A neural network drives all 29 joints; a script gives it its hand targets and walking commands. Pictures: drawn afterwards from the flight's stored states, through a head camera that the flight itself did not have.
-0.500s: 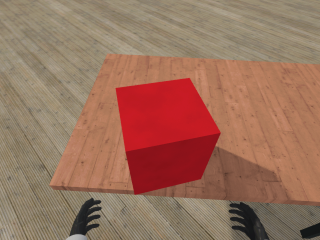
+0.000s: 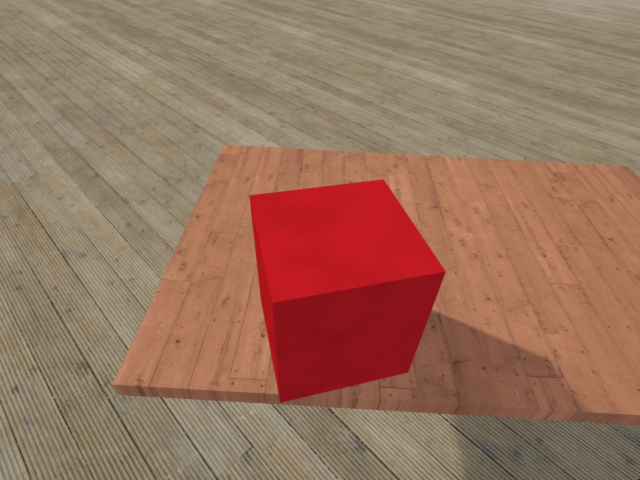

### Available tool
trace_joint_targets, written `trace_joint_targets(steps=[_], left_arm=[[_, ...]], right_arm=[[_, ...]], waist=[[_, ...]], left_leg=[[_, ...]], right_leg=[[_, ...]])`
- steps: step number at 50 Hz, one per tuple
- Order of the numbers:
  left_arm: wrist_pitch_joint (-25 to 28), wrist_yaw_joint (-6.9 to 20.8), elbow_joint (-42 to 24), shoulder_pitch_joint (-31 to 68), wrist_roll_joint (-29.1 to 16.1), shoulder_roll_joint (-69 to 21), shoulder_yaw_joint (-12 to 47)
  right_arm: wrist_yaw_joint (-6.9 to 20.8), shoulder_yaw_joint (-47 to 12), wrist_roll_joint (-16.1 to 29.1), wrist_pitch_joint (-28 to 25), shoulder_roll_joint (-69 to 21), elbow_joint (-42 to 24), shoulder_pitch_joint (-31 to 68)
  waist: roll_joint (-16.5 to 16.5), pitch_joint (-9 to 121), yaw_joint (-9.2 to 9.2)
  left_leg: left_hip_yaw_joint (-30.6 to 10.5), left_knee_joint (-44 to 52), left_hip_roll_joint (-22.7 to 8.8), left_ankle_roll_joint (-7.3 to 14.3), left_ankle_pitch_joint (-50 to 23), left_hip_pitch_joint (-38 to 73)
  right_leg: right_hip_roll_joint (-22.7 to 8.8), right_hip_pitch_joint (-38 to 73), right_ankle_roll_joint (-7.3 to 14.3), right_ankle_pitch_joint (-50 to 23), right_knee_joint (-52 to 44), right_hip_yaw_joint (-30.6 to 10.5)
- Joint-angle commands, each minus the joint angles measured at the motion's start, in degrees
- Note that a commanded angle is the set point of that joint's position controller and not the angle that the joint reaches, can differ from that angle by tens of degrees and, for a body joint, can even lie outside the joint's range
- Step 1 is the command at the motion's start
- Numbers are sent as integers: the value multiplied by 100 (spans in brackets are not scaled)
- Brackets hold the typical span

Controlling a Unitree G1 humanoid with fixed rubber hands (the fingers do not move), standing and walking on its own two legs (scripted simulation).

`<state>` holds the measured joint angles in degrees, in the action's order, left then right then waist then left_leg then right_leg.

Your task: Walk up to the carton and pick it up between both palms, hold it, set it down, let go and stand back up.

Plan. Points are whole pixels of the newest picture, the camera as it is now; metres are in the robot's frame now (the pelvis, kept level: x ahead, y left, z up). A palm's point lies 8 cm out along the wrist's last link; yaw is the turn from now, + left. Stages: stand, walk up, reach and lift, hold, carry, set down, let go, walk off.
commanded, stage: stand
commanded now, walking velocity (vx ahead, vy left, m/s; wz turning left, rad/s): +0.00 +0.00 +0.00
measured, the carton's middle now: (333, 288) +0.41 -0.02 +0.00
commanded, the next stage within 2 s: none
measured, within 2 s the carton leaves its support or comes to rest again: neither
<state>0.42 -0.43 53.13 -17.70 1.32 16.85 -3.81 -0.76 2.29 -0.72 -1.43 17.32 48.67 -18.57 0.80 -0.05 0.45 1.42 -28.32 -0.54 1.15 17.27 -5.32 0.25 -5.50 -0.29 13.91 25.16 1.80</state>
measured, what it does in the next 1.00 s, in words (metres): shifts its weight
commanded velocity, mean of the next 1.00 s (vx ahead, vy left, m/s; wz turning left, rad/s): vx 0.00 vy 0.00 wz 0.00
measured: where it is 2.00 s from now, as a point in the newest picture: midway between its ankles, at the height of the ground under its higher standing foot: outside the picture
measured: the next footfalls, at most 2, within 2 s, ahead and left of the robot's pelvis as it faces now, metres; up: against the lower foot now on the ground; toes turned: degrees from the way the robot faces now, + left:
left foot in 1.58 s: -0.06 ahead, +0.11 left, +0.00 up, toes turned +0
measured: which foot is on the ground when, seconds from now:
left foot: down 0.00-1.00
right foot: down 0.00-1.00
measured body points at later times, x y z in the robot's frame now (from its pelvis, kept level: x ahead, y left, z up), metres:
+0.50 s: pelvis -0.06 +0.02 +0.00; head -0.10 +0.03 +0.45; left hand -0.02 +0.31 -0.14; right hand -0.02 -0.27 -0.12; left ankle -0.01 +0.10 -0.74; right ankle +0.00 -0.12 -0.74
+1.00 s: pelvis -0.09 +0.02 +0.00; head -0.11 +0.02 +0.45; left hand -0.05 +0.30 -0.14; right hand -0.02 -0.28 -0.12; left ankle -0.02 +0.10 -0.74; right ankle +0.00 -0.12 -0.73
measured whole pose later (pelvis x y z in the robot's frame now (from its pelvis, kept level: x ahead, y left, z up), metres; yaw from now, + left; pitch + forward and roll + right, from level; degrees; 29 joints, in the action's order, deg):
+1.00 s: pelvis -0.09 +0.02 +0.00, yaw -1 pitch -6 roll +0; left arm 0.4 0.2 56.2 -16.3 1.0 16.5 -2.1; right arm 0.9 3.3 -1.0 -0.2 18.7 51.6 -14.6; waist -0.6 -3.4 -0.5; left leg 3.1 -27.4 1.1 2.7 11.4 -13.5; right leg -1.0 -14.6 -0.6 10.9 25.9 -0.4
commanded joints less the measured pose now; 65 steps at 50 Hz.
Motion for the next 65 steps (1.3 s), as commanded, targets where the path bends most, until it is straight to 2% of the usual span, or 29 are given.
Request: trace_joint_targets(steps=[1, 3, 6, 11, 14, 15, 20, 22, 23, 27, 28, 29, 32, 35, 36, 39, 41, 42, 43, 48, 53, 57, 59, 60, 61, 62, 63, 64, 65], left_arm=[[236, -55, -525, 534, -16, 1230, -198], [237, -69, -366, 308, -9, 1150, -145], [283, -48, -253, 302, -36, 1174, -77], [242, -64, -118, 411, -52, 1235, -42], [208, -46, -32, 326, -29, 1077, 40], [201, -21, -61, 326, -72, 1094, 27], [162, -25, -25, 369, -49, 1283, -17], [152, -6, 46, 89, -17, 1159, 20], [137, -21, 48, 83, 9, 1317, -27], [146, -18, 8, 21, 14, 1312, -46], [154, -23, -17, 104, -6, 1389, -50], [153, -33, 8, 208, 14, 1413, -93], [179, -25, -7, 4, 2, 1286, -56], [126, -38, 21, -1, -4, 1275, -63], [144, -13, -25, 1, -14, 1362, -68], [136, 1, -60, -55, -10, 1229, -13], [127, -1, -88, 227, 4, 1220, -52], [129, 26, -107, 214, 1, 1198, -53], [155, -2, -98, 134, -21, 1292, -100], [117, 3, -118, 134, -33, 1443, -160], [132, 7, -125, 113, -44, 1316, -194], [88, 28, -121, 36, -66, 1238, -186], [96, 24, -99, -15, -63, 1336, -264], [88, 30, -183, 42, -28, 1356, -267], [84, 42, -129, -201, -49, 1426, -276], [93, 34, -98, -171, -23, 1343, -264], [65, 57, -137, -182, -18, 1095, -210], [41, 37, -112, -254, -11, 992, -236], [30, 46, -114, -510, 7, 1150, -217]], right_arm=[[-77, 272, 55, -181, 1219, -475, 281], [-17, 217, 66, -189, 1205, -414, 436], [-57, 249, 83, -211, 1297, -256, 384], [-44, 182, 62, -215, 1176, -31, 150], [-24, 200, 55, -177, 1208, 23, 269], [-26, 220, 56, -156, 1296, -17, 374], [-22, 315, -12, -118, 1457, 11, 368], [39, 299, 26, -103, 1400, -34, 446], [48, 311, 3, -93, 1409, -50, 497], [71, 300, -28, -43, 1245, -109, 477], [70, 297, 11, -31, 1230, -129, 451], [69, 353, -7, -33, 1364, -105, 391], [106, 386, -8, -19, 1425, -201, 537], [98, 317, 40, -21, 1263, -92, 247], [94, 354, -17, -24, 1473, -130, 380], [104, 434, -14, -14, 1524, -199, 396], [115, 374, -35, -13, 1278, -223, 498], [110, 401, -16, -16, 1355, -175, 277], [119, 386, -39, -21, 1328, -162, 430], [119, 393, -31, -1, 1301, -234, 446], [116, 435, -49, -16, 1390, -146, 372], [110, 474, -18, 8, 1436, -113, 259], [107, 497, -56, 21, 1500, -222, 526], [95, 471, -70, 43, 1346, -297, 713], [68, 565, -79, 29, 1663, -296, 731], [98, 536, -54, 30, 1473, -276, 677], [77, 500, -41, 68, 1385, -221, 635], [86, 533, -56, 72, 1411, -325, 759], [75, 507, -156, 142, 1499, -428, 1070]], waist=[[-62, -294, 54], [-241, -431, -86], [-56, -591, -42], [-251, -841, 61], [-238, -814, 5], [-35, -872, -48], [-123, -967, -23], [-555, -857, -182], [-262, -709, -114], [-385, -1036, -124], [-24, -966, -98], [5, -941, -46], [-312, -964, -84], [87, -876, 9], [58, -611, -108], [-145, -649, 16], [246, -781, 5], [39, -753, 73], [-116, -685, -71], [161, -655, -18], [-141, -652, -109], [-29, -595, -92], [-448, -369, -193], [-154, -287, -222], [-444, -182, -260], [-261, -202, -229], [-488, -476, -194], [-610, -477, -213], [-831, -468, -405]], left_leg=[[-717, 863, -586, 139, -1531, -532], [-737, 1027, -597, 111, -1147, -656], [-812, 1195, -624, 89, -904, -674], [-810, 1387, -587, 90, -426, -900], [-920, 1539, -628, 101, 598, -1065], [-926, 1581, -637, 118, 679, -1218], [-1133, 1841, -694, 104, 1499, -1517], [-1175, 1936, -692, 138, 2196, -1788], [-1275, 1929, -773, 185, 2182, -1604], [-1024, 1753, -615, 165, 2104, -1820], [-1151, 1742, -646, 169, 2173, -1706], [-1145, 1803, -682, 177, 2340, -1774], [-1018, 1653, -592, 207, 2057, -1666], [-1008, 1482, -590, 229, 1801, -1450], [-1049, 1448, -612, 230, 1736, -1356], [-940, 1329, -519, 222, 2060, -1250], [-1003, 1352, -572, 217, 1899, -1288], [-1011, 1356, -586, 261, 1995, -1358], [-1041, 1383, -606, 245, 1828, -1354], [-921, 1161, -474, 174, 1782, -1234], [-1027, 1300, -569, 250, 2155, -1639], [-1116, 1391, -636, 291, 2208, -1620], [-1188, 1577, -756, 349, 2469, -2057], [-1122, 1502, -686, 297, 2454, -1998], [-1187, 1553, -832, 350, 2673, -2025], [-1191, 1590, -785, 306, 2644, -2211], [-1098, 1623, -815, 268, 2550, -2211], [-1229, 1771, -924, 433, 2760, -2564], [-1154, 1774, -969, 412, 2828, -2956]], right_leg=[[-588, 0, 105, -1001, -594, -607], [-583, 102, 58, -785, -621, -608], [-628, -43, 29, -529, -799, -625], [-688, -71, 1, -353, -769, -653], [-611, -44, -17, -68, -823, -577], [-624, -85, -30, -52, -819, -585], [-516, -310, -44, 286, -599, -538], [-512, -70, -19, 532, -388, -537], [-484, -222, 4, 567, -425, -524], [-531, -518, 45, 958, -566, -702], [-509, -664, 47, 1122, -706, -730], [-506, -679, 90, 1208, -485, -694], [-502, -757, 107, 1024, -596, -736], [-538, -955, 97, 1126, -754, -882], [-560, -756, 103, 1015, -682, -837], [-518, -1142, 152, 1767, -874, -914], [-543, -1306, 171, 1606, -816, -887], [-512, -1138, 160, 1470, -691, -871], [-496, -1013, 157, 1144, -618, -844], [-603, -1270, 201, 1975, -931, -1057], [-509, -985, 207, 1553, -675, -998], [-438, -915, 190, 1306, -564, -881], [-391, -470, 202, 1372, -48, -837], [-343, -601, 201, 1432, -42, -794], [-358, -422, 253, 1412, 91, -751], [-295, -319, 233, 1373, 301, -710], [-318, -519, 295, 1265, 303, -701], [-123, -261, 306, 992, 765, -501], [-109, 76, 276, 953, 1224, -333]])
